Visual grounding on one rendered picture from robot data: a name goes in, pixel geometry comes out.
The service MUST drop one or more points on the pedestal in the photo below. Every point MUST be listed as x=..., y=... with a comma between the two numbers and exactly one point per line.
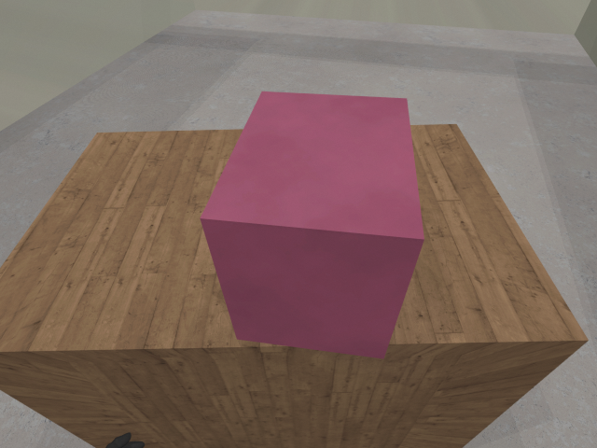
x=113, y=320

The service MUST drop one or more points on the carton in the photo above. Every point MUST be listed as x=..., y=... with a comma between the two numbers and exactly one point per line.
x=315, y=223

